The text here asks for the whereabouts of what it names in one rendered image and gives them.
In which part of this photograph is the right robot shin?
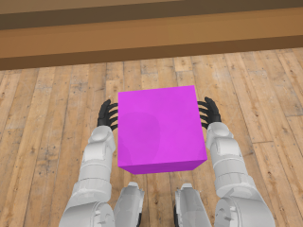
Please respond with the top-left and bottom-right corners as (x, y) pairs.
(177, 183), (200, 227)

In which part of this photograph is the robot left forearm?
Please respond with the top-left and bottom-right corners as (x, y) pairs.
(59, 125), (116, 227)

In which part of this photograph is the robot left hand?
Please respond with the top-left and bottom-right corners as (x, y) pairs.
(97, 99), (118, 131)

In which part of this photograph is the left robot upper arm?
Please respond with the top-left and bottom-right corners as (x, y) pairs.
(59, 201), (116, 227)

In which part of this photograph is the right robot thigh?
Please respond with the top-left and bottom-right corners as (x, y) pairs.
(175, 187), (212, 227)

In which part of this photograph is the robot right hand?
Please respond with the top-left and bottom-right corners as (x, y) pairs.
(197, 96), (222, 129)

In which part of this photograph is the robot right forearm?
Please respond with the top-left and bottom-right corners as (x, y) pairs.
(205, 122), (276, 227)

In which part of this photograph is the carton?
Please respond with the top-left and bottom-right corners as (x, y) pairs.
(117, 85), (207, 175)

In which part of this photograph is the right robot upper arm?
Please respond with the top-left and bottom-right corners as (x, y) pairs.
(214, 195), (275, 227)

